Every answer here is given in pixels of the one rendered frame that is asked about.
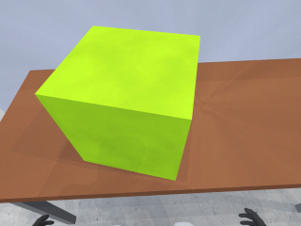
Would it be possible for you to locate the robot right hand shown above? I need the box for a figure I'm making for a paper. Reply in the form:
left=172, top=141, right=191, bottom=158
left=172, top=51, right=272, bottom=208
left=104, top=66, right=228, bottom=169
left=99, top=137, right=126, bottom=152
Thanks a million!
left=238, top=208, right=267, bottom=226

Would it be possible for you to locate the table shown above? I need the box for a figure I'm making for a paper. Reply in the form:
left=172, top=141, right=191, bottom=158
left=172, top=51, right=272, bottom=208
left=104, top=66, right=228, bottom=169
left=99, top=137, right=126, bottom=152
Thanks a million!
left=0, top=58, right=301, bottom=225

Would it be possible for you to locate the robot left hand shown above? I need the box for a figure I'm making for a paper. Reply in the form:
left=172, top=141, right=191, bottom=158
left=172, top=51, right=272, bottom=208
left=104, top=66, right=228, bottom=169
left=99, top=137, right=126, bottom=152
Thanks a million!
left=32, top=214, right=55, bottom=226

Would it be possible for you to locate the carton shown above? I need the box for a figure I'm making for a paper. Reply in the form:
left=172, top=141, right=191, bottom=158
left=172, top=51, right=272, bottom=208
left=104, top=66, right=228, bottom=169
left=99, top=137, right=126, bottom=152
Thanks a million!
left=35, top=25, right=200, bottom=181

